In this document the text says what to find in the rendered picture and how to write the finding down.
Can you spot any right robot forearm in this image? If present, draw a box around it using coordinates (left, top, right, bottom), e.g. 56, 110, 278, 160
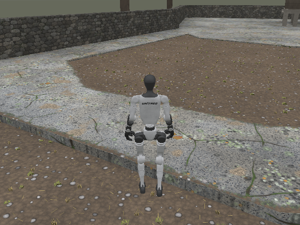
166, 115, 173, 131

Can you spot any robot right thigh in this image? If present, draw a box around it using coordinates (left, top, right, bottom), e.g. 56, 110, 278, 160
156, 131, 166, 165

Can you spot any left robot upper arm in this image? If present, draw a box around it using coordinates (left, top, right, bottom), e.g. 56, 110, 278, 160
129, 95, 140, 121

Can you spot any robot right shin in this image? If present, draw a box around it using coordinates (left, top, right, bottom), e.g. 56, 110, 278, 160
157, 157, 164, 190

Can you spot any right robot hand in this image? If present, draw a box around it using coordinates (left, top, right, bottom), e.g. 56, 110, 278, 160
164, 129, 174, 139

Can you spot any left robot forearm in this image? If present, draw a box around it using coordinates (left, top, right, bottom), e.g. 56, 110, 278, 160
125, 114, 134, 132

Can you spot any left robot hand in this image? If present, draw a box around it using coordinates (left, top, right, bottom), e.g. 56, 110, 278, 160
125, 131, 135, 141

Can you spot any right robot upper arm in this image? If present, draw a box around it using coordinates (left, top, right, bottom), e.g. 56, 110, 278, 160
160, 95, 171, 121

